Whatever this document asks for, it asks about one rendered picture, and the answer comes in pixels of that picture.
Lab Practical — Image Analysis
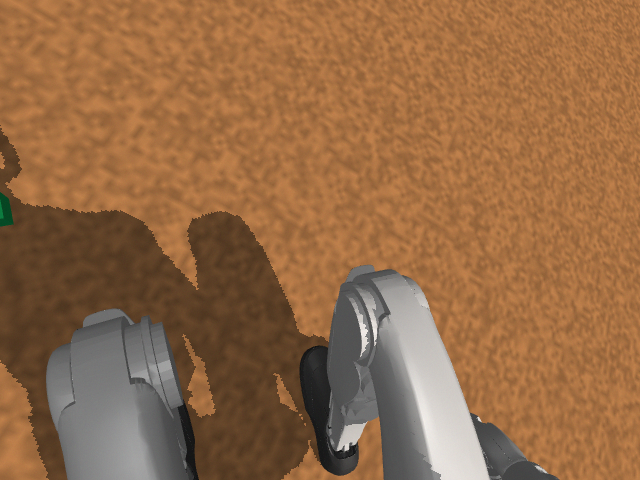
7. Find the left robot foot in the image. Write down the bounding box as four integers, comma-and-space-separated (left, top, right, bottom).
178, 399, 199, 480

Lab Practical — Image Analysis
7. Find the right robot hand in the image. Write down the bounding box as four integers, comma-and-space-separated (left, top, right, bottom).
470, 413, 528, 480

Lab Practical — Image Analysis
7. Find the right robot arm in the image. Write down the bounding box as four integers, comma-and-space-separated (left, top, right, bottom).
502, 461, 559, 480

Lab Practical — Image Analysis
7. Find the right robot foot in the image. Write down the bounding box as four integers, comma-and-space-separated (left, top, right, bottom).
299, 346, 359, 476

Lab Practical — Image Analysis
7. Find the small box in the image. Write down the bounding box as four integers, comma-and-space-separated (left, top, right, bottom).
0, 192, 14, 227

